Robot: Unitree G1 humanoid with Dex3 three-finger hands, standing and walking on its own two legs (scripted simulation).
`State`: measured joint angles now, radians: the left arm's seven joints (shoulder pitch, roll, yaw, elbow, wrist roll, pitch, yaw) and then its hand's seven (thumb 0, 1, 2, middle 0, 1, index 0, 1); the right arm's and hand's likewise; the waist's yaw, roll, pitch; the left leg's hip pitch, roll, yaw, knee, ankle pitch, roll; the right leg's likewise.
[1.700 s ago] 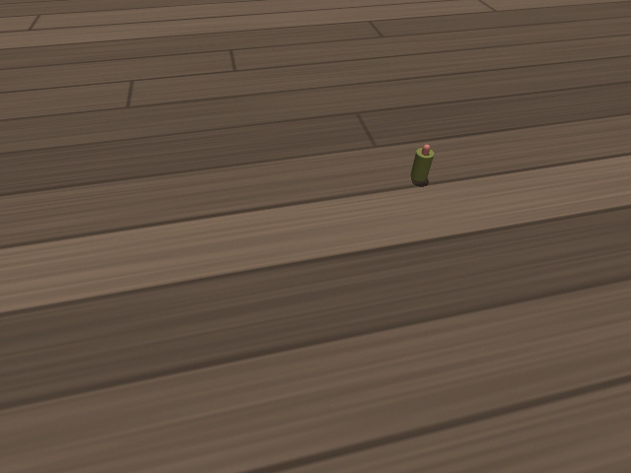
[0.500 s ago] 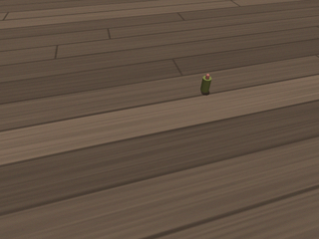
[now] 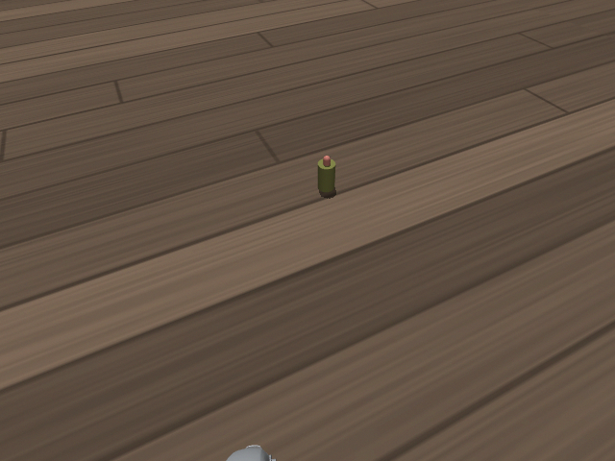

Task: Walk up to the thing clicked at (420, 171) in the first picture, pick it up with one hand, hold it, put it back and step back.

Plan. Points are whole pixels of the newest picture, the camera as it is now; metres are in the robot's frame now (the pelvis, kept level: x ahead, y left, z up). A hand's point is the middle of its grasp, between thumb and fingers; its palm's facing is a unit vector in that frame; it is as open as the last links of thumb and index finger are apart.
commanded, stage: walk up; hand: left
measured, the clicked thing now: (326, 172) +1.49 -0.02 -0.68
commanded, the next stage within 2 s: none
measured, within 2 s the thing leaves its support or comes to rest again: neither
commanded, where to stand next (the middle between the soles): +1.11 -0.15 m, yaw -11 degrees
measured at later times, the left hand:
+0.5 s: hand (183, 301) +0.42 +0.26 -0.12, palm faces -0.25 -0.89 -0.37, open 7.4 cm
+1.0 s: hand (215, 249) +0.57 +0.24 -0.15, palm faces -0.18 -0.92 -0.36, open 7.4 cm
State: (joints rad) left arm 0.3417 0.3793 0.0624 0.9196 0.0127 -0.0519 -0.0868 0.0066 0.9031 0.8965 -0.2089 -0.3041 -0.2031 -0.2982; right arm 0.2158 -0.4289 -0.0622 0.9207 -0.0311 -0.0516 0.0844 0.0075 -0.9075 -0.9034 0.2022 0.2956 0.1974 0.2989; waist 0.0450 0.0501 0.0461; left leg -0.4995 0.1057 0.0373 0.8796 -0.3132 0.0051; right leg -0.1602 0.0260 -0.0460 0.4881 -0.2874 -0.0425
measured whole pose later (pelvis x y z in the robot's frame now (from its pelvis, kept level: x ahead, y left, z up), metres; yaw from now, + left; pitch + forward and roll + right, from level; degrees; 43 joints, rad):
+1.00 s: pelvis +0.50 -0.04 -0.01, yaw -10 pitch -2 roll -2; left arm 0.37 0.44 0.05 0.88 0.01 -0.08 -0.06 0.01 0.90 0.90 -0.21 -0.30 -0.20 -0.30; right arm 0.26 -0.43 -0.07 0.89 -0.03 -0.06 0.09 0.01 -0.91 -0.90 0.20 0.30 0.20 0.30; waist 0.05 0.01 0.05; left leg -0.43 0.09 0.06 0.57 -0.14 0.01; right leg -0.11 -0.02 -0.05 0.58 -0.44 0.00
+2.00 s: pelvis +0.89 -0.09 -0.01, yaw -10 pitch -3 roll -1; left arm 0.33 0.44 0.03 0.92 0.00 -0.05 -0.03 0.01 0.91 0.90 -0.21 -0.30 -0.20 -0.30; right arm 0.26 -0.40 -0.05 0.84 -0.01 -0.07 0.06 0.00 -0.91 -0.90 0.20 0.30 0.20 0.30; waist 0.00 -0.05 0.08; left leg -0.31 0.04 0.09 0.58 -0.22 0.04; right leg -0.41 -0.05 0.01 1.08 -0.39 -0.05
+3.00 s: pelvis +1.07 -0.13 +0.00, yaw -9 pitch -2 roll -1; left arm 0.11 0.37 -0.01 1.14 -0.01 -0.02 -0.01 0.01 0.91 0.90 -0.21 -0.30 -0.20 -0.30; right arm 0.04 -0.35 0.01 1.09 0.00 -0.01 0.02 0.00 -0.90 -0.90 0.20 0.30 0.20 0.30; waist 0.02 0.00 0.07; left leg -0.25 0.04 0.02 0.49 -0.20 -0.02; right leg -0.20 -0.04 -0.04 0.46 -0.23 0.03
